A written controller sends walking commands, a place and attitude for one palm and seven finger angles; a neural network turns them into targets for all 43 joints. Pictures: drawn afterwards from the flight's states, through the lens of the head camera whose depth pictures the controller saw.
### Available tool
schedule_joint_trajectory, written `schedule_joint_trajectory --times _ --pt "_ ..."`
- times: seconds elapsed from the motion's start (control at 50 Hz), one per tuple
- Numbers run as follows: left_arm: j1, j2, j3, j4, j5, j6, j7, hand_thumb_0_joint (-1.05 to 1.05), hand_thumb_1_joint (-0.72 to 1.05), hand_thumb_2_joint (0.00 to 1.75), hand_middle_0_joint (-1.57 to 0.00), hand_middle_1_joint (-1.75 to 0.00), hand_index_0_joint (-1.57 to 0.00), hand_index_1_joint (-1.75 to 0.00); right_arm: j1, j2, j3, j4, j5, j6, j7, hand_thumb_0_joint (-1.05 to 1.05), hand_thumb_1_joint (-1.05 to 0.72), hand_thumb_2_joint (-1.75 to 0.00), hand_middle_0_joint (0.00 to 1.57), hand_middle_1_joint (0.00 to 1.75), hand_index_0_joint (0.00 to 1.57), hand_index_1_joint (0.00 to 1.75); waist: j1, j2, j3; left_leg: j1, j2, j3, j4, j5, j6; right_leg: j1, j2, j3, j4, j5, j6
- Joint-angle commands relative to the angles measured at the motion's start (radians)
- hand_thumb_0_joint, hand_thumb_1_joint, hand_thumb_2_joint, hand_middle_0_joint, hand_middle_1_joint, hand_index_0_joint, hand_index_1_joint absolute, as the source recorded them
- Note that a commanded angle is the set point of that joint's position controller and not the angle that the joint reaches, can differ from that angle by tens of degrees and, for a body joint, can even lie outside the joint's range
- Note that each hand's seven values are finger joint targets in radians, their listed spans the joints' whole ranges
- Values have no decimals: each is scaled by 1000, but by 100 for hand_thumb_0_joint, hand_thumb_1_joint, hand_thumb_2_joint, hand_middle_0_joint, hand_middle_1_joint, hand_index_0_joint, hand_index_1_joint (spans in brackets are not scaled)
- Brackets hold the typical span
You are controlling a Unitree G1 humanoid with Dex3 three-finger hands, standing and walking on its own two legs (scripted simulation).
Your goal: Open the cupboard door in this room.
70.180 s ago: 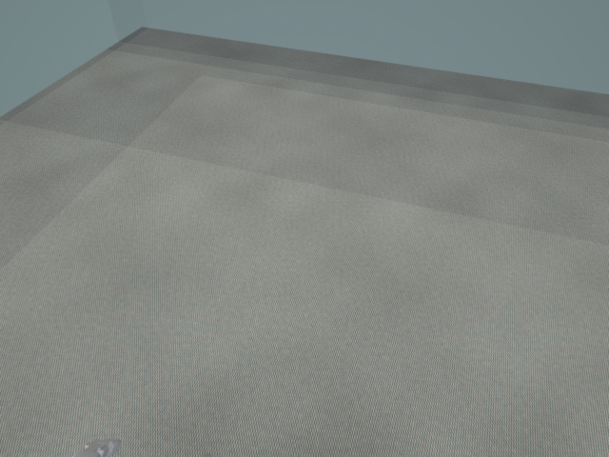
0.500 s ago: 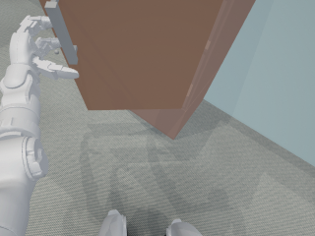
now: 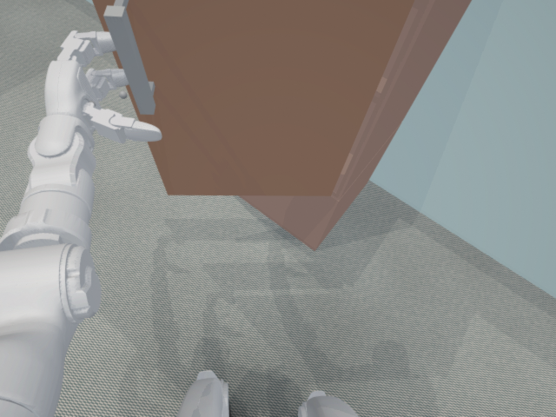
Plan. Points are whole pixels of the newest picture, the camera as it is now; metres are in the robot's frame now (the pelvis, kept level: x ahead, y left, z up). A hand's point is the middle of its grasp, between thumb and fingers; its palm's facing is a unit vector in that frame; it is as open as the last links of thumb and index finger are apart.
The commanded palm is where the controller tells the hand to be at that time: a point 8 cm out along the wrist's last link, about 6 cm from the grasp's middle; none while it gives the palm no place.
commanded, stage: slide the fingers in behind the handle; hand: left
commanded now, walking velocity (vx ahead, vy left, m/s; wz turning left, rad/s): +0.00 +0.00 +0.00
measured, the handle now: (136, 58) +0.60 +0.18 +0.12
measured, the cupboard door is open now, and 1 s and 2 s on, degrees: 40 40 40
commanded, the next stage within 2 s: move the hooked fingers beside the handle in 0.04 s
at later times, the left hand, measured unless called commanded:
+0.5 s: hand (122, 93) +0.53 +0.19 +0.12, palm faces +0.03 -1.00 +0.00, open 14.2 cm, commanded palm +0.51 +0.21 +0.12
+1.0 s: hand (112, 94) +0.53 +0.20 +0.12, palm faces +0.01 -1.00 +0.01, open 14.0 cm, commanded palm +0.51 +0.24 +0.12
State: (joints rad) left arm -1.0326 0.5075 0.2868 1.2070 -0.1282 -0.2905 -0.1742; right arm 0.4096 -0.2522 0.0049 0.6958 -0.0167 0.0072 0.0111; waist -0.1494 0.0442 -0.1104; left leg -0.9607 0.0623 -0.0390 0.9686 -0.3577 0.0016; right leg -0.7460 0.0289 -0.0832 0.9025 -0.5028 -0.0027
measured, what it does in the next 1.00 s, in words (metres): stands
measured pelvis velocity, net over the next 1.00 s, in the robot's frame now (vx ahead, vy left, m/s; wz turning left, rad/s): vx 0.00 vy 0.00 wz -0.04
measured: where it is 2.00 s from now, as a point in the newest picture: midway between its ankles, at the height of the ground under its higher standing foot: outside the picture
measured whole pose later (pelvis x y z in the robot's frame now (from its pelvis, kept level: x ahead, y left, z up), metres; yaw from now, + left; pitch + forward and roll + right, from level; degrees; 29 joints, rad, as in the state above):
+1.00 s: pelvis +0.00 +0.00 +0.00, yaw -2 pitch +20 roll -4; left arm -0.99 0.62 0.44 1.23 -0.10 -0.29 -0.30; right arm 0.42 -0.27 0.02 0.65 0.00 0.05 -0.03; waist -0.19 0.04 -0.10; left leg -0.95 0.09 -0.01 0.96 -0.36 0.00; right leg -0.75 0.05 -0.05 0.90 -0.49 0.00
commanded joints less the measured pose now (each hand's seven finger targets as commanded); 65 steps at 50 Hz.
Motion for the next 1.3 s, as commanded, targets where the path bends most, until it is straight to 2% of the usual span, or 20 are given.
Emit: schedule_joint_trajectory --times 0.0,0.14,0.22,0.28,0.32,0.48,0.52,0.58,0.64,0.68,0.7,0.78,0.82,0.88,0.92,1.0,1.04,1.16,1.22,1.28 --pt "-535 48 -44 -231 12 -72 -44 0 -50 30 -30 -120 -30 -120 186 -190 -62 -36 1 -9 -13 0 -90 -90 20 30 20 30 -86 134 -442 650 -24 -56 -57 339 27 -133 58 19 -120 336 -20" --pt "-546 30 -63 -202 21 -66 -31 0 -50 30 -30 -120 -30 -120 183 -190 -62 -31 1 -6 -12 0 -90 -90 20 30 20 30 -96 137 -411 643 -20 -62 -60 310 23 -169 57 16 -121 305 -18" --pt "-571 59 -45 -229 24 -73 -30 0 -50 30 -30 -120 -30 -120 190 -192 -63 -30 0 -11 -14 0 -90 -90 20 30 20 30 -92 151 -461 660 -22 -59 -59 321 26 -154 55 22 -121 314 -18" --pt "-527 80 -26 -212 23 -70 -39 0 -50 30 -30 -120 -30 -120 186 -192 -61 -34 1 -7 -14 0 -90 -90 20 30 20 30 -79 141 -441 640 -22 -55 -63 319 24 -133 57 19 -124 319 -19" --pt "-518 136 15 -218 21 -73 -44 0 -50 30 -30 -120 -30 -120 187 -197 -60 -38 4 -5 -18 0 -90 -90 20 30 20 30 -72 135 -458 625 -24 -46 -61 325 28 -110 57 28 -124 340 -17" --pt "-506 143 14 -197 21 -65 -57 0 -50 30 -30 -120 -30 -120 182 -197 -56 -46 7 3 -24 0 -90 -90 20 30 20 30 -81 126 -406 601 -20 -44 -66 293 29 -123 57 27 -133 312 -13" --pt "-496 224 72 -200 24 -69 -58 0 -50 30 -30 -120 -30 -120 190 -204 -56 -49 7 5 -29 0 -90 -90 20 30 20 30 -65 121 -448 596 -21 -40 -64 314 31 -89 56 34 -125 340 -12" --pt "-469 213 68 -228 20 -69 -71 0 -50 30 -30 -120 -30 -120 184 -199 -56 -58 7 7 -29 0 -90 -90 20 30 20 30 -54 153 -464 611 -22 -30 -64 340 29 -70 56 34 -126 367 -12" --pt "-416 263 111 -235 16 -74 -82 0 -50 30 -30 -120 -30 -120 182 -199 -54 -67 10 16 -32 0 -90 -90 20 30 20 30 -37 129 -488 601 -24 -23 -61 382 31 -20 57 36 -118 425 -11" --pt "-420 236 89 -216 12 -65 -88 0 -50 30 -30 -120 -30 -120 172 -198 -52 -71 13 21 -31 0 -90 -90 20 30 20 30 -54 102 -426 573 -24 -19 -66 335 33 -38 59 35 -132 396 -5" --pt "-422 290 131 -205 9 -68 -85 0 -50 30 -30 -120 -30 -120 180 -202 -49 -68 12 22 -35 0 -90 -90 20 30 20 30 -47 91 -416 545 -27 -15 -63 325 37 -14 58 41 -133 399 -6" --pt "-412 323 139 -190 21 -59 -93 0 -50 30 -30 -120 -30 -120 174 -204 -47 -76 15 29 -41 0 -90 -90 20 30 20 30 -48 111 -415 533 -25 -8 -63 320 36 -19 53 48 -132 400 -2" --pt "-415 380 180 -189 21 -65 -96 0 -50 30 -30 -120 -30 -120 181 -208 -47 -79 17 30 -46 0 -90 -90 20 30 20 30 -45 101 -435 530 -23 -5 -60 332 38 -2 54 53 -128 418 1" --pt "-435 365 151 -187 20 -64 -112 0 -50 30 -30 -120 -30 -120 174 -207 -43 -81 18 31 -48 0 -90 -90 20 30 20 30 -55 119 -415 521 -23 -5 -60 316 38 -13 52 53 -131 401 1" --pt "-437 431 199 -217 20 -77 -117 0 -50 30 -30 -120 -30 -120 182 -212 -45 -84 18 32 -53 0 -90 -90 20 30 20 30 -42 137 -472 544 -19 -6 -54 354 36 5 51 58 -120 430 0" --pt "-388 359 163 -246 7 -80 -139 0 -50 30 -30 -120 -30 -120 179 -204 -50 -87 17 37 -48 0 -90 -90 20 30 20 30 -35 178 -492 615 -18 -11 -50 424 31 -8 58 45 -112 464 -8" --pt "-365 332 146 -215 0 -62 -143 0 -50 30 -30 -120 -30 -120 175 -205 -49 -87 20 42 -46 0 -90 -90 20 30 20 30 -40 137 -460 597 -18 -13 -56 403 32 -17 58 41 -123 449 -3" --pt "-411 365 159 -200 7 -53 -127 0 -50 30 -30 -120 -30 -120 176 -213 -48 -83 21 44 -54 0 -90 -90 20 30 20 30 -56 119 -403 569 -13 -19 -67 327 33 -59 56 41 -137 369 -2" --pt "-453 395 170 -226 13 -75 -125 0 -50 30 -30 -120 -30 -120 177 -214 -46 -79 18 39 -55 0 -90 -90 20 30 20 30 -52 163 -446 590 -15 -22 -62 345 31 -55 55 47 -128 378 -4" --pt "-405 413 177 -191 21 -72 -137 0 -50 30 -30 -120 -30 -120 171 -214 -44 -84 20 42 -57 0 -90 -90 20 30 20 30 -46 148 -439 568 -15 -16 -59 339 32 -39 53 48 -128 382 -3"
